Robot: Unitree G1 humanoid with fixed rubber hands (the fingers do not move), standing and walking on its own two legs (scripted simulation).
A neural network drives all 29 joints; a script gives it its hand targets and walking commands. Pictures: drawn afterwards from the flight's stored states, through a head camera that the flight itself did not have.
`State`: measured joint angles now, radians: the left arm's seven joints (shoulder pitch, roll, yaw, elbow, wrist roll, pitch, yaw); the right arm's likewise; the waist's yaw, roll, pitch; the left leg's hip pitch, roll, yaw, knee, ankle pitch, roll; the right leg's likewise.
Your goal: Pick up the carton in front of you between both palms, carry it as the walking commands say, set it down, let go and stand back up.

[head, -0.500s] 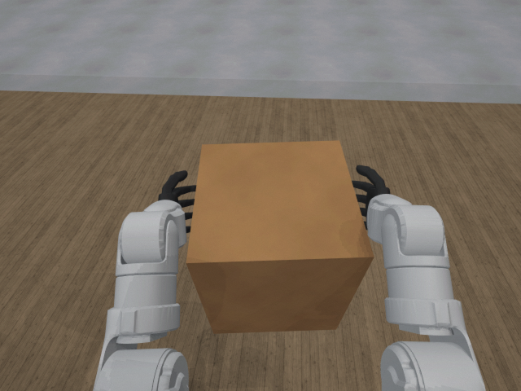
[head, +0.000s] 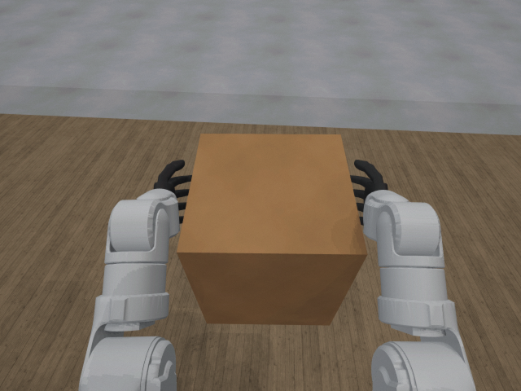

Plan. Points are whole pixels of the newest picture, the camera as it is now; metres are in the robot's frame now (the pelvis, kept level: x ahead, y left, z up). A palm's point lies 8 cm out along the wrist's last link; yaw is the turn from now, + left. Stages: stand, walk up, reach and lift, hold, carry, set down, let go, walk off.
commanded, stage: carry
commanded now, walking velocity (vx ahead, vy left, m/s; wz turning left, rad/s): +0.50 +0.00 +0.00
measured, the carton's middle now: (269, 235) +0.36 +0.01 +0.05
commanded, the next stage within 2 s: none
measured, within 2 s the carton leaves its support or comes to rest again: neither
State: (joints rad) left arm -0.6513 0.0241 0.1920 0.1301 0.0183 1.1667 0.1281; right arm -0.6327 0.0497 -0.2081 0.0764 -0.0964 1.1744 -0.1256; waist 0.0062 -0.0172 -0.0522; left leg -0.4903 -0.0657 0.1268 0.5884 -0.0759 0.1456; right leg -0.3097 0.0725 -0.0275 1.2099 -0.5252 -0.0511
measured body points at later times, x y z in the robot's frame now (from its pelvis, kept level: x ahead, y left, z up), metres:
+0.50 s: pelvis +0.30 -0.02 -0.03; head +0.31 -0.03 +0.42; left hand +0.66 +0.13 +0.08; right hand +0.67 -0.17 +0.07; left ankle +0.11 +0.05 -0.67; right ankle +0.39 -0.07 -0.75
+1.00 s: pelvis +0.60 +0.00 -0.06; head +0.60 +0.00 +0.39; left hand +0.96 +0.17 +0.07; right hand +0.97 -0.13 +0.07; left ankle +0.71 +0.06 -0.79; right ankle +0.41 -0.07 -0.73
